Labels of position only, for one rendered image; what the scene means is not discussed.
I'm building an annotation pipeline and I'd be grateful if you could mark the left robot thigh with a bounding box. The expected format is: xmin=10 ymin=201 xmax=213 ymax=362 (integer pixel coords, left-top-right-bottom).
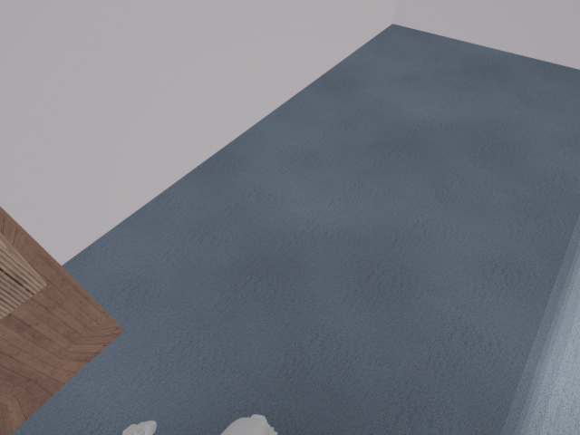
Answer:
xmin=220 ymin=417 xmax=277 ymax=435

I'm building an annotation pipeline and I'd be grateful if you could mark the left robot shin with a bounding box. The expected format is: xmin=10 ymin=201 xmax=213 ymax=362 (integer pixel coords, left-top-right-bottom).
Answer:
xmin=251 ymin=414 xmax=267 ymax=422

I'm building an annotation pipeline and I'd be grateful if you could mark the cabinet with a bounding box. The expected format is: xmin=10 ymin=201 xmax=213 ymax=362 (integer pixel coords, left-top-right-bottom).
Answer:
xmin=0 ymin=207 xmax=124 ymax=435

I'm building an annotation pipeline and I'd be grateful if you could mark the drawer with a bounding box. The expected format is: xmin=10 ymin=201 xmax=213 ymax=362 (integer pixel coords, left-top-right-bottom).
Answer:
xmin=0 ymin=233 xmax=47 ymax=320

